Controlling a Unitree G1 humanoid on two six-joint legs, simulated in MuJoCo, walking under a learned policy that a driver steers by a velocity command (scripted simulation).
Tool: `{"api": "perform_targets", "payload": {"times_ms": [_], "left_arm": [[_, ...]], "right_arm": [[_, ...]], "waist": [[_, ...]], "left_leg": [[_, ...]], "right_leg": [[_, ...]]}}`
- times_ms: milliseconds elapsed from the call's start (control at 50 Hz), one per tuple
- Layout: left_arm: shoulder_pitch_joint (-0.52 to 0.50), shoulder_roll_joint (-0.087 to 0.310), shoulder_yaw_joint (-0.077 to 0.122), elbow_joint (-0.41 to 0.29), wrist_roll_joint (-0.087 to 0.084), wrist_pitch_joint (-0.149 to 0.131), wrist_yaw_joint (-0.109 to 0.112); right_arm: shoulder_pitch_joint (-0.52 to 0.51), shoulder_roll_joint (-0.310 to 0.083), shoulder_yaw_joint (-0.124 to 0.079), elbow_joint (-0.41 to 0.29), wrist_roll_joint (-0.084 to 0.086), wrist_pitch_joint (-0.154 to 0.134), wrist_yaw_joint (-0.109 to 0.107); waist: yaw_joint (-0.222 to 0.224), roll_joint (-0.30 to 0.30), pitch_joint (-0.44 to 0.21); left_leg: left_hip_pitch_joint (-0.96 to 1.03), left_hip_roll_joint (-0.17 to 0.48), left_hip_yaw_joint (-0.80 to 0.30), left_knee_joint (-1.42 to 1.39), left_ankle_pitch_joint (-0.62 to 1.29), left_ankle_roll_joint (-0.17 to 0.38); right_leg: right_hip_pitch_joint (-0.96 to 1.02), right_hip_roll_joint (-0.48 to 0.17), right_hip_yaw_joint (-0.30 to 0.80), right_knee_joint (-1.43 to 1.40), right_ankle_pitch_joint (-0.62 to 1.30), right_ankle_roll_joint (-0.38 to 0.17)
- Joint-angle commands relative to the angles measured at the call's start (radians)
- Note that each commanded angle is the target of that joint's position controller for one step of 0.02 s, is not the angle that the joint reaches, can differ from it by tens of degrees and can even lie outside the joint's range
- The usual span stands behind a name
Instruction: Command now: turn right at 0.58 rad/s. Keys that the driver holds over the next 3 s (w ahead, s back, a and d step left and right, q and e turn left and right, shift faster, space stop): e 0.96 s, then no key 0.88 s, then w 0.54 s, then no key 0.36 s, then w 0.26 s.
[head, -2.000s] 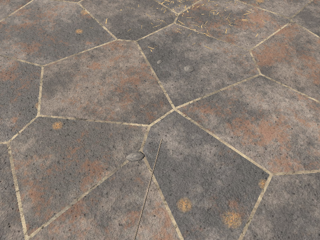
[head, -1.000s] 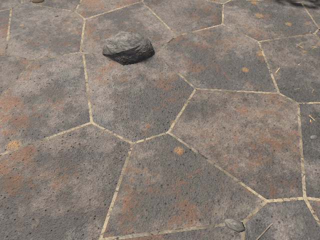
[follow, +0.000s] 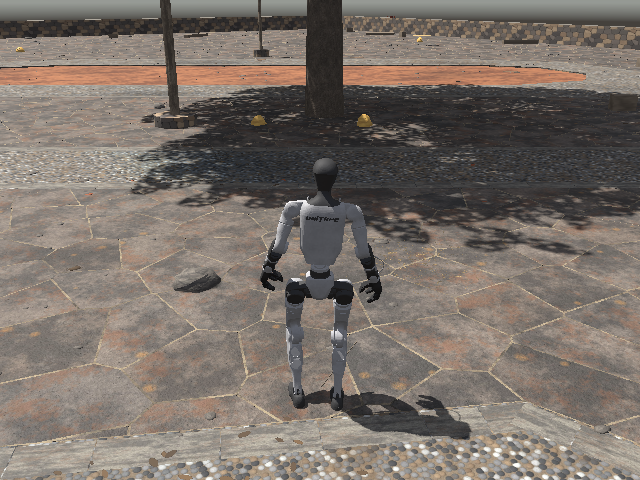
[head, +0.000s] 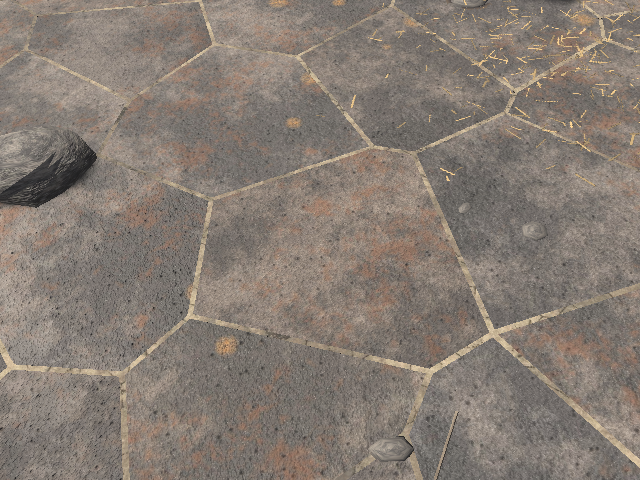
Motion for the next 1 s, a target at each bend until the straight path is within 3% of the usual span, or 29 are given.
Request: {"api": "perform_targets", "payload": {"times_ms": [20,60,100,160,300,380,420,440,460,480,500,520,540,580,680,800,840,860,880,900,920,940,980,1000], "left_arm": [[0.157,0.274,0.081,-0.041,0.000,-0.019,0.024],[0.031,0.191,0.053,-0.053,-0.006,-0.013,0.033],[-0.005,0.161,0.045,-0.066,-0.013,-0.018,0.039],[0.049,0.176,0.052,-0.051,-0.016,-0.026,0.033],[0.097,0.206,0.068,-0.043,0.001,-0.017,0.031],[0.053,0.212,0.074,-0.049,0.002,-0.013,0.023],[0.000,0.199,0.070,-0.055,-0.013,-0.013,0.025],[0.006,0.161,0.060,-0.063,-0.021,-0.018,0.029],[0.070,0.076,0.040,-0.074,-0.025,-0.023,0.031],[0.072,0.166,0.063,-0.065,0.010,-0.017,0.040],[0.072,0.197,0.075,-0.050,0.018,-0.013,0.037],[0.086,0.187,0.077,-0.027,0.014,-0.008,0.029],[0.107,0.178,0.076,-0.012,0.007,-0.002,0.019],[0.116,0.161,0.070,-0.002,-0.003,0.006,0.002],[0.018,0.127,0.051,-0.033,-0.007,0.019,-0.007],[-0.010,0.105,0.033,-0.061,-0.018,0.017,-0.012],[0.009,0.104,0.032,-0.062,-0.019,0.010,-0.010],[0.040,0.099,0.031,-0.053,-0.011,0.002,-0.006],[0.067,0.116,0.033,-0.043,0.002,-0.010,0.005],[0.094,0.211,0.052,-0.048,0.017,-0.026,0.017],[0.137,0.343,0.088,-0.054,0.001,-0.029,0.018],[0.171,0.285,0.081,-0.044,-0.009,-0.028,0.019],[0.039,0.187,0.048,-0.053,-0.009,-0.021,0.029],[0.001,0.166,0.039,-0.059,-0.014,-0.023,0.037]], "right_arm": [[-0.070,-0.089,-0.018,-0.125,-0.006,0.018,-0.013],[-0.033,-0.087,-0.024,-0.093,0.016,0.010,-0.003],[0.004,-0.105,-0.031,-0.070,-0.005,0.005,0.003],[-0.013,-0.082,-0.026,-0.077,0.004,0.012,0.007],[-0.087,-0.069,-0.013,-0.114,0.011,0.011,-0.005],[-0.051,-0.072,-0.008,-0.118,0.024,-0.004,-0.015],[0.022,-0.066,-0.006,-0.102,0.020,-0.017,-0.027],[0.044,-0.114,-0.016,-0.099,0.009,-0.026,-0.039],[0.001,-0.211,-0.031,-0.123,-0.001,-0.025,-0.044],[-0.017,-0.230,-0.040,-0.126,-0.003,-0.016,-0.032],[-0.030,-0.163,-0.023,-0.133,0.003,-0.017,-0.024],[-0.079,-0.110,-0.008,-0.138,0.010,-0.019,-0.020],[-0.117,-0.092,-0.002,-0.148,0.007,-0.019,-0.021],[-0.107,-0.091,-0.002,-0.146,0.004,-0.023,-0.029],[0.002,-0.113,-0.019,-0.109,0.004,-0.027,-0.028],[-0.011,-0.152,-0.037,-0.094,-0.003,-0.025,-0.004],[-0.016,-0.165,-0.042,-0.087,0.004,-0.020,0.002],[-0.029,-0.167,-0.043,-0.084,0.015,-0.016,0.002],[-0.005,-0.158,-0.043,-0.073,0.017,-0.012,0.003],[0.029,-0.106,-0.031,-0.088,0.007,-0.005,0.009],[-0.053,-0.059,-0.011,-0.166,0.003,0.010,-0.003],[-0.080,-0.103,-0.020,-0.151,-0.002,0.022,-0.011],[-0.045,-0.105,-0.025,-0.112,0.020,0.018,-0.002],[-0.028,-0.118,-0.030,-0.099,0.010,0.015,0.002]], "waist": [[0.088,-0.217,-0.047],[0.010,-0.161,-0.023],[-0.001,-0.174,-0.077],[0.016,-0.135,-0.108],[0.057,-0.170,-0.090],[0.032,-0.184,-0.106],[-0.025,-0.166,-0.106],[-0.025,-0.085,-0.114],[0.022,0.159,-0.122],[0.012,0.169,-0.087],[0.028,0.088,-0.064],[0.049,0.054,-0.035],[0.065,0.069,-0.036],[0.050,0.110,-0.054],[-0.016,0.111,-0.073],[-0.017,0.151,-0.092],[-0.001,0.145,-0.100],[0.027,0.121,-0.105],[0.045,0.052,-0.111],[0.042,-0.199,-0.110],[0.068,-0.354,-0.079],[0.098,-0.203,-0.092],[0.021,-0.149,-0.032],[0.008,-0.172,-0.039]], "left_leg": [[-0.306,-0.066,-0.185,0.373,-0.239,-0.046],[-0.273,-0.049,-0.228,0.365,-0.067,-0.039],[-0.238,-0.069,-0.211,0.389,-0.004,-0.045],[-0.239,-0.080,-0.216,0.350,0.002,-0.055],[-0.166,-0.115,-0.233,0.134,-0.036,-0.038],[-0.017,-0.152,-0.236,-0.020,-0.039,-0.011],[0.147,-0.151,-0.236,-0.264,0.096,0.004],[0.248,-0.037,-0.334,-0.385,0.106,0.027],[0.328,0.233,-0.610,-0.469,0.116,0.108],[0.198,0.318,-0.681,-0.446,0.257,0.216],[0.155,0.288,-0.616,-0.428,0.329,0.238],[0.125,0.221,-0.508,-0.416,0.361,0.214],[0.132,0.159,-0.416,-0.405,0.386,0.184],[0.193,0.116,-0.323,-0.379,0.500,0.177],[0.323,0.170,-0.288,-0.350,0.550,0.209],[0.239,0.195,-0.207,-0.298,0.582,0.194],[0.221,0.201,-0.188,-0.249,0.575,0.171],[0.182,0.187,-0.155,-0.192,0.525,0.138],[0.107,0.165,-0.115,-0.106,0.414,0.079],[-0.094,0.074,-0.030,0.144,0.089,0.005],[-0.281,-0.092,-0.087,0.288,-0.274,-0.035],[-0.285,-0.057,-0.195,0.403,-0.257,-0.037],[-0.260,-0.033,-0.229,0.392,-0.086,-0.031],[-0.244,-0.037,-0.216,0.383,-0.033,-0.034]], "right_leg": [[0.160,-0.393,0.514,-0.290,0.435,-0.257],[0.117,-0.249,0.356,-0.282,0.382,-0.187],[0.152,-0.189,0.303,-0.252,0.503,-0.167],[0.190,-0.186,0.325,-0.235,0.518,-0.175],[0.146,-0.182,0.456,-0.210,0.372,-0.193],[0.088,-0.160,0.528,-0.174,0.454,-0.159],[0.010,-0.106,0.528,-0.130,0.379,-0.092],[-0.079,-0.047,0.478,-0.056,0.205,-0.033],[-0.229,0.107,0.273,0.156,-0.138,0.030],[-0.267,0.136,0.156,0.342,-0.293,0.043],[-0.245,0.087,0.172,0.458,-0.257,0.047],[-0.234,0.073,0.165,0.520,-0.195,0.054],[-0.232,0.068,0.147,0.564,-0.142,0.065],[-0.259,0.061,0.112,0.589,-0.108,0.092],[-0.288,0.026,0.074,0.445,-0.127,0.114],[-0.085,0.006,-0.017,0.180,-0.166,0.069],[-0.021,0.013,-0.039,0.059,-0.116,0.047],[0.052,0.024,-0.048,-0.066,-0.024,0.031],[0.147,0.019,0.003,-0.198,0.090,0.017],[0.266,-0.195,0.319,-0.319,0.174,-0.028],[0.213,-0.410,0.599,-0.288,0.512,-0.198],[0.226,-0.384,0.529,-0.261,0.542,-0.249],[0.155,-0.250,0.365,-0.269,0.450,-0.189],[0.161,-0.207,0.324,-0.267,0.477,-0.163]]}}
